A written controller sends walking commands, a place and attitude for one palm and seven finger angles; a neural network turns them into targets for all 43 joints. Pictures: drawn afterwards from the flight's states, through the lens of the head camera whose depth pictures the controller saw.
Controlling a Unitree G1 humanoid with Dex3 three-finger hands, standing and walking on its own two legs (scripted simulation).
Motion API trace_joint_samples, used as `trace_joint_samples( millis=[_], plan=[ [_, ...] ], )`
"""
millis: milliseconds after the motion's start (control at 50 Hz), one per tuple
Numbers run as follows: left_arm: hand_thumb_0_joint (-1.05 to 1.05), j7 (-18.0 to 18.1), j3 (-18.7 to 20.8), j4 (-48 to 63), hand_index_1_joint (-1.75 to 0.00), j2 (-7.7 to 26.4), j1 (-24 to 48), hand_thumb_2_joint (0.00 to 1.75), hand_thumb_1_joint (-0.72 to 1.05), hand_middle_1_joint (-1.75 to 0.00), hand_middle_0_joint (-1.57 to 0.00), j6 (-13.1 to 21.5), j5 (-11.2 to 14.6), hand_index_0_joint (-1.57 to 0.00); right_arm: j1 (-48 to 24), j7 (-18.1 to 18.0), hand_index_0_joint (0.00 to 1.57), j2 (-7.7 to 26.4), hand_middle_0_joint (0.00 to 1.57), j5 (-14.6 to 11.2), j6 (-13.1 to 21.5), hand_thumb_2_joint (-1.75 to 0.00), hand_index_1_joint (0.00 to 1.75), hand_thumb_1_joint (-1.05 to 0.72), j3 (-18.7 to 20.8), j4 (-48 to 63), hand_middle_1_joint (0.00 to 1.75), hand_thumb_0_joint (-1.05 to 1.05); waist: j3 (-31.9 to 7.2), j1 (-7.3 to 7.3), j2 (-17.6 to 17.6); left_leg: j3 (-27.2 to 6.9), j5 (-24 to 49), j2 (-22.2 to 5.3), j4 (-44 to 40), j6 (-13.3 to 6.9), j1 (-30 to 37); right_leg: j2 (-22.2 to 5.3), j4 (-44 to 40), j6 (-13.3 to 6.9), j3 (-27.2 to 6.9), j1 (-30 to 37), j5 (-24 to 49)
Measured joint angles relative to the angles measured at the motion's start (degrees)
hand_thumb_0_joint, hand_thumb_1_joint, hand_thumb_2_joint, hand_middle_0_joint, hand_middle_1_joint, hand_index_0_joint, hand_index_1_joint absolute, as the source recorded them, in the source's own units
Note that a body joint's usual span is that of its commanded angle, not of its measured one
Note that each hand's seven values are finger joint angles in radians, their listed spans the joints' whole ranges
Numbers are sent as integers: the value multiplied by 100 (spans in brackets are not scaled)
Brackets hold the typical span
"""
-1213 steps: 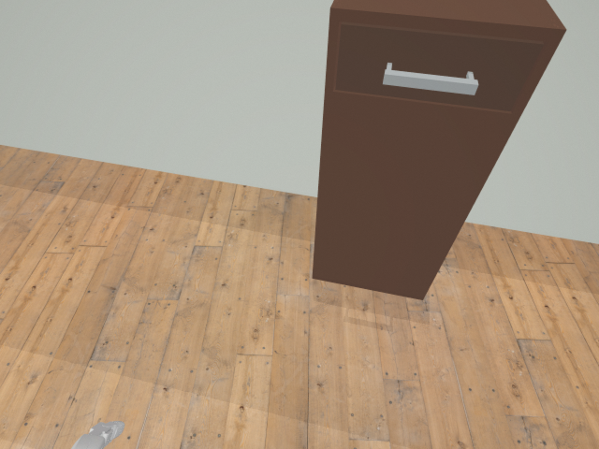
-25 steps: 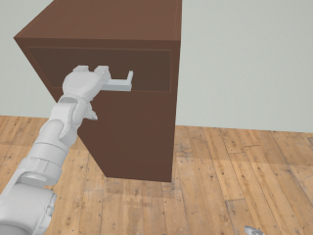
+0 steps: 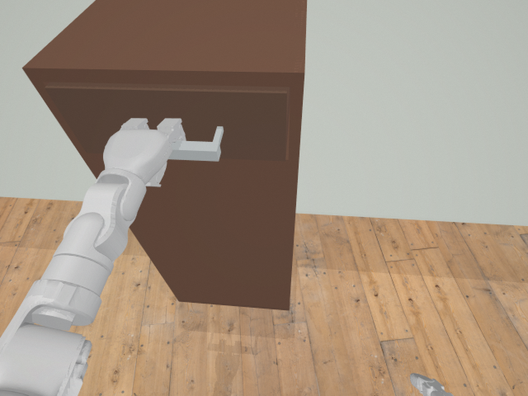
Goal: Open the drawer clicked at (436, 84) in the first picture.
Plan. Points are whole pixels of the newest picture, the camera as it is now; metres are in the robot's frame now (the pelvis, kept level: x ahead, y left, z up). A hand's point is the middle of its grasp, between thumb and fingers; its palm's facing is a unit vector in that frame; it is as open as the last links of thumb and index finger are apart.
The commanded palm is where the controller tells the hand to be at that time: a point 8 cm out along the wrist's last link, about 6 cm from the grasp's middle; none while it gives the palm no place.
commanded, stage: pull the drawer open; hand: left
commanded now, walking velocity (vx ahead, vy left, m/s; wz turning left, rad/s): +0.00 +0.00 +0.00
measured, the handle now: (167, 140) +0.48 +0.18 +0.12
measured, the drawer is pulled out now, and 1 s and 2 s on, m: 0.01 0.12 0.22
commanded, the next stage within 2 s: none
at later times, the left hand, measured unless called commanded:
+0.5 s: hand (143, 199) +0.37 +0.20 +0.11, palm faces +0.02 -0.05 -1.00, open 6.4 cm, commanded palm +0.33 +0.21 +0.16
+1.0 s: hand (129, 233) +0.31 +0.20 +0.11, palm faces +0.03 -0.07 -1.00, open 6.4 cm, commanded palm +0.27 +0.21 +0.16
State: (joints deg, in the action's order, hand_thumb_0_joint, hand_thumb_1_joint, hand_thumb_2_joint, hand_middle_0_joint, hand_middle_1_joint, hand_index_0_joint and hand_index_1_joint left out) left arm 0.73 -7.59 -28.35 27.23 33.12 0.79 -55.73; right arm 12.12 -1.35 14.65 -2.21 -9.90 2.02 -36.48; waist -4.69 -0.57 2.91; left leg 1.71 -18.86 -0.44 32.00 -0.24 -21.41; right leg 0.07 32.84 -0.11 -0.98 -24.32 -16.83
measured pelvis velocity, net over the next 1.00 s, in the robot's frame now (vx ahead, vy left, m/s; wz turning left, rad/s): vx -0.01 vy -0.01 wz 0.00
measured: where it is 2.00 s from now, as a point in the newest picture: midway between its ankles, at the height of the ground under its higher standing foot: outside the picture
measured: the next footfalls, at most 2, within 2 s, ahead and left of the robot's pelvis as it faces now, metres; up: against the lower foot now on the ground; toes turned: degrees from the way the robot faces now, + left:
none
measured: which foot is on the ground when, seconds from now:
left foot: down 0.00-1.00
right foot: down 0.00-1.00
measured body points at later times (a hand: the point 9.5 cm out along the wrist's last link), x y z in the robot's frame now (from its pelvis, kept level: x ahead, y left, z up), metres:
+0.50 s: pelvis +0.00 +0.00 +0.00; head +0.03 -0.03 +0.45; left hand +0.37 +0.20 +0.16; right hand +0.16 -0.24 -0.12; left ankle -0.04 +0.12 -0.73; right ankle -0.01 -0.12 -0.73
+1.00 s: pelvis -0.01 -0.01 +0.00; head +0.01 -0.04 +0.45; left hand +0.31 +0.20 +0.16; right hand +0.19 -0.23 -0.10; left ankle -0.04 +0.12 -0.73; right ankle -0.01 -0.12 -0.73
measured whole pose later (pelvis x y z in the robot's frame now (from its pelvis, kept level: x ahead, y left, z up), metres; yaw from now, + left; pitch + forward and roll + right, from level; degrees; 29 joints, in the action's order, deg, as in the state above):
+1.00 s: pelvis -0.01 -0.01 +0.00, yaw +0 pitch +3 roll +1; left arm 0.0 -5.6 -1.7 27.9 7.5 -0.2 -53.0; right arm 6.6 -1.1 14.3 -1.6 -8.1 0.0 -35.3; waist -2.8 2.6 4.1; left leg 1.4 -17.3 -0.5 28.8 0.3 -14.8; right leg 0.1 30.8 -0.5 -0.7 -18.1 -16.0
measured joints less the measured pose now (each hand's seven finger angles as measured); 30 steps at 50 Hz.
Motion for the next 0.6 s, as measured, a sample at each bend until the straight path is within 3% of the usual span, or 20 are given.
trace_joint_samples(
  millis=[220, 600],
  plan=[
    [1, -50, 176, 597, -130, 47, -597, 79, 68, -132, -29, -76, 41, -28, -58, 57, 20, 2, 20, 12, -6, -90, 30, -90, -4, 125, 30, 1, -22, -16, 59, 75, 14, -19, -102, -6, 130, 24, -76, 7, -74, 88, 26],
    [1, -85, 32, 1786, -131, -29, -1626, 81, 67, -132, -29, -293, 158, -30, -392, 59, 20, -30, 20, 16, 88, -90, 30, -90, -109, 136, 30, 1, 36, 205, 116, 2, 68, 12, -225, 16, 433, -10, -148, -7, -3, 398, 24]
  ],
)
